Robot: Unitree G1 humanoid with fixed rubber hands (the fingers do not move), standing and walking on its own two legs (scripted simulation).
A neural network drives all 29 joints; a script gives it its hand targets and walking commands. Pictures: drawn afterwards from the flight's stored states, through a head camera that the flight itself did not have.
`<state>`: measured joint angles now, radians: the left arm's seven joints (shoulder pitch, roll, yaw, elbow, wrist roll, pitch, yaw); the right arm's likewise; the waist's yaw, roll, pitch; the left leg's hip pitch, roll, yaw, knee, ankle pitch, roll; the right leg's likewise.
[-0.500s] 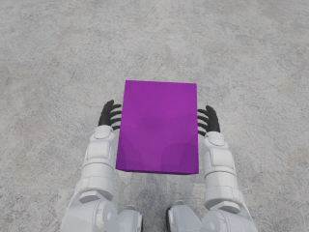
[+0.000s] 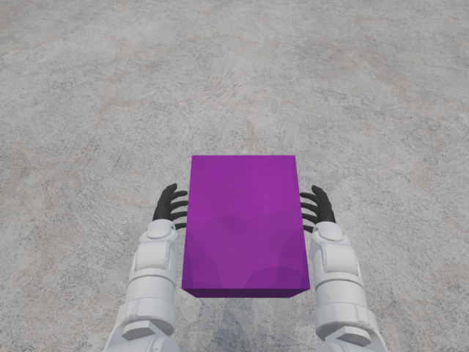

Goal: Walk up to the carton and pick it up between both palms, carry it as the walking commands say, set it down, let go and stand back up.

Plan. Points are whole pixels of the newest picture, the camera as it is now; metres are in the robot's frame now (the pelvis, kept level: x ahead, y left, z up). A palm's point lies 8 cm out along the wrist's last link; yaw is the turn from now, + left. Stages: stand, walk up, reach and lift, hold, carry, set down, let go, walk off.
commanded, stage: reach and lift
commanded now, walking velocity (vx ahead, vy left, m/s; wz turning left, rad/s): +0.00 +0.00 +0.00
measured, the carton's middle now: (243, 230) +0.36 -0.02 -0.08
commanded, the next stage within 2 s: hold in 1.62 s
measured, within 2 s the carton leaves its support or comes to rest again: neither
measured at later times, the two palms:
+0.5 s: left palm (156, 215) +0.32 +0.12 +0.07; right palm (335, 221) +0.30 -0.16 +0.06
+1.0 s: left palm (147, 219) +0.31 +0.13 +0.07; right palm (328, 216) +0.31 -0.15 +0.07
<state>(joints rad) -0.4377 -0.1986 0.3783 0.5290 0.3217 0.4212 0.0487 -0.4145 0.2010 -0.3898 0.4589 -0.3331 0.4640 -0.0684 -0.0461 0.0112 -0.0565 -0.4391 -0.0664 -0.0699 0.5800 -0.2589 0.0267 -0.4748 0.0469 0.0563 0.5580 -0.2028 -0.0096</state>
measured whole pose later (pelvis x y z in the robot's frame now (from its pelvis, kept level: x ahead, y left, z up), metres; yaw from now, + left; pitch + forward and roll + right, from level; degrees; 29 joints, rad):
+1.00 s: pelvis +0.00 +0.00 +0.01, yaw +0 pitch -7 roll +0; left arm -0.42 -0.20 0.35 0.44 0.35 0.68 0.04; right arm -0.41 0.20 -0.34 0.40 -0.37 0.72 -0.05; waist -0.01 0.01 0.00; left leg -0.07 -0.05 -0.08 0.43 -0.23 0.02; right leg -0.11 0.05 0.06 0.42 -0.17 -0.02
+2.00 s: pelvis +0.00 -0.01 +0.01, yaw +0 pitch -8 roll +0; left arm -0.35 -0.18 0.27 0.36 0.31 0.73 0.03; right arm -0.33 0.17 -0.26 0.34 -0.32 0.76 -0.05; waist 0.01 0.01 -0.02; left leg -0.07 -0.05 -0.08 0.44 -0.23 0.01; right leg -0.11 0.06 0.05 0.42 -0.17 -0.03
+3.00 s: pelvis +0.00 -0.01 +0.01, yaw +0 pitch -8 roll +0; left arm -0.31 -0.16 0.24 0.32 0.29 0.74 0.02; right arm -0.30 0.16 -0.22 0.31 -0.30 0.77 -0.04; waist 0.01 0.02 -0.02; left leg -0.07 -0.05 -0.09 0.43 -0.22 0.01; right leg -0.11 0.06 0.05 0.42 -0.17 -0.03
